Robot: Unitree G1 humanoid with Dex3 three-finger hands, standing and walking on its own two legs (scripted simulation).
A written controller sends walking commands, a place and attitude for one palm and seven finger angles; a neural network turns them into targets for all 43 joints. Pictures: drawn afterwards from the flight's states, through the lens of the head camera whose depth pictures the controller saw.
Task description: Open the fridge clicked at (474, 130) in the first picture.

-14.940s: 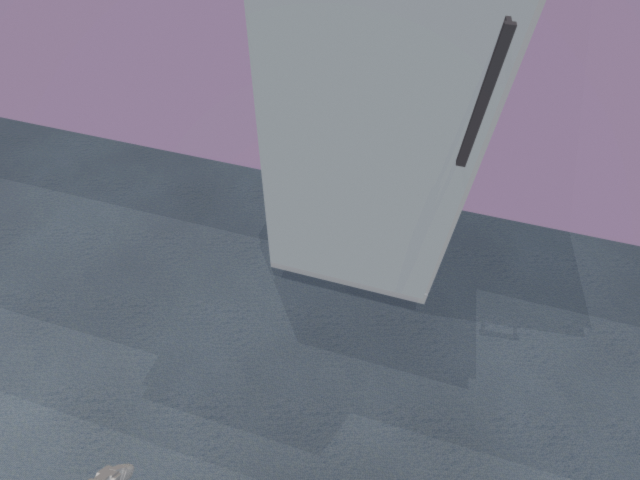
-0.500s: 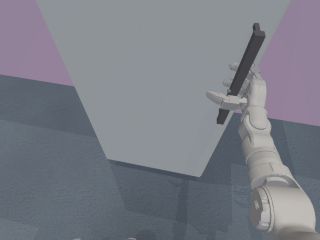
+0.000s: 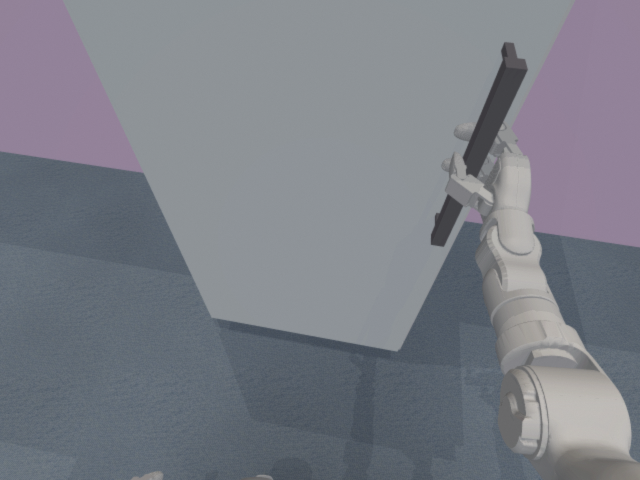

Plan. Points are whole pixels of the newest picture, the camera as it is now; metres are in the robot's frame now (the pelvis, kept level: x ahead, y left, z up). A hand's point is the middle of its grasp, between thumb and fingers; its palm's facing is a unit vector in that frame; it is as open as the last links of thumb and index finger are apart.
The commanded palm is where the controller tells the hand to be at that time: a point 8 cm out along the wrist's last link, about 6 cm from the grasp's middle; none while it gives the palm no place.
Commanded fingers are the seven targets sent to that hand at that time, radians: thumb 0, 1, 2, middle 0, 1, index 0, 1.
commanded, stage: grip the handle and tug to test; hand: right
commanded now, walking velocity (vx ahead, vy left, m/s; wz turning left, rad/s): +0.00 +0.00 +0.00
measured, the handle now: (466, 162) +0.53 -0.13 +0.11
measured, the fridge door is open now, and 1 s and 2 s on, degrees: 0 6 39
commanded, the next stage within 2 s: pull the door a little, standing still in 0.56 s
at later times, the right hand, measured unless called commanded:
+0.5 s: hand (454, 181) +0.47 -0.10 +0.13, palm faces +0.05 +1.00 +0.01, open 5.9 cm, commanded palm +0.41 -0.14 +0.13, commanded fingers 0.00 -0.90 -0.90 0.45 1.40 0.45 1.40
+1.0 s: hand (451, 211) +0.41 -0.09 +0.13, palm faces +0.02 +1.00 +0.02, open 6.0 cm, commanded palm +0.36 -0.14 +0.13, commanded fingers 0.00 -0.90 -0.90 0.45 1.40 0.45 1.40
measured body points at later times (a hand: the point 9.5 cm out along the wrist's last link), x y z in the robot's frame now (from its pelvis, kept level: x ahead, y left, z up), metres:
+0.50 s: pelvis +0.01 +0.00 +0.00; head +0.05 +0.01 +0.45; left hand +0.06 +0.25 -0.12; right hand +0.46 -0.15 +0.13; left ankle +0.01 +0.12 -0.72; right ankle -0.01 -0.12 -0.72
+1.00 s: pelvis +0.03 +0.00 +0.01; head +0.04 +0.02 +0.46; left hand +0.15 +0.24 -0.10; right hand +0.41 -0.15 +0.13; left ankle +0.01 +0.12 -0.72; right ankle -0.01 -0.12 -0.72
